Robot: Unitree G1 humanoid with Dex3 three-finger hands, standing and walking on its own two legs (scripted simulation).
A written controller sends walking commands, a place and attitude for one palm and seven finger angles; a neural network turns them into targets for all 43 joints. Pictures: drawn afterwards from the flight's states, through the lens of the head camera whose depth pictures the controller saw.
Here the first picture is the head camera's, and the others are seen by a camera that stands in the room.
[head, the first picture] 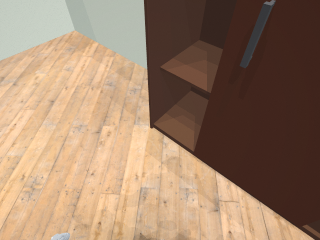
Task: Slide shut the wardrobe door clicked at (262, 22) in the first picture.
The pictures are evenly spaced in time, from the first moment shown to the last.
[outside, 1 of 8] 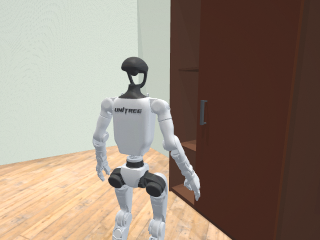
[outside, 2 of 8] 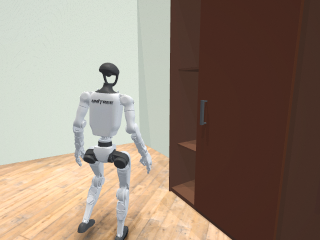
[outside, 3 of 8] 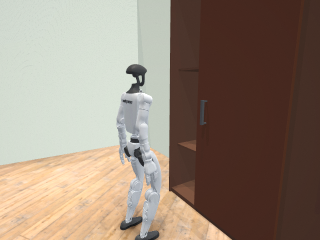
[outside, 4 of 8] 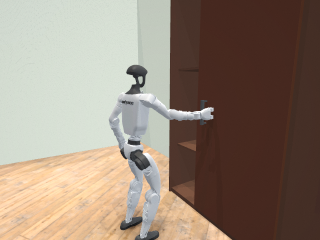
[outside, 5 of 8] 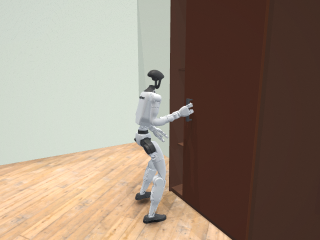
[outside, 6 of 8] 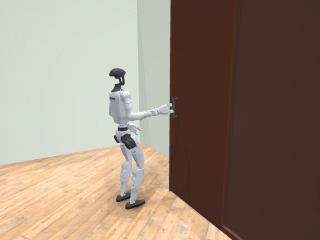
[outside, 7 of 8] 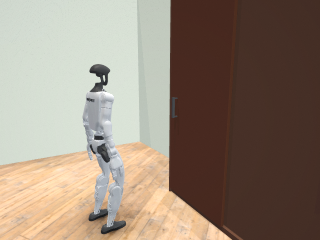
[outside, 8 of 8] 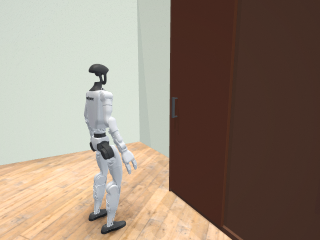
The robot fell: no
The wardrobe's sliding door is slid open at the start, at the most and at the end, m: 0.39 0.39 0.00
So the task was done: yes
